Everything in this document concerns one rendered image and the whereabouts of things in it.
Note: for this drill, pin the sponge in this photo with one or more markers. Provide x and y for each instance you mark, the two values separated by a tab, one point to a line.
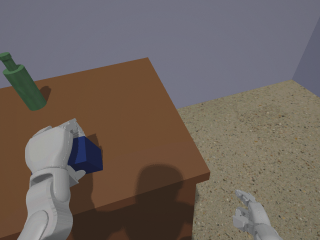
85	155

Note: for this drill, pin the left robot hand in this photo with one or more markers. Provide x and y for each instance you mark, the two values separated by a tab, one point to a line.
51	147

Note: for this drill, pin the left robot forearm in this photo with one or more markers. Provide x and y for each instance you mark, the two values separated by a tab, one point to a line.
47	201

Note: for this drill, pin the right robot hand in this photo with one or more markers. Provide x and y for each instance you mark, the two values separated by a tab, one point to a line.
246	220

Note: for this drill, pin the right robot forearm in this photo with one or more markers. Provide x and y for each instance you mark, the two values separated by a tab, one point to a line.
265	232

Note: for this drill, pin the table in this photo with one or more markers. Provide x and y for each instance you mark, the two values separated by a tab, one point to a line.
151	164

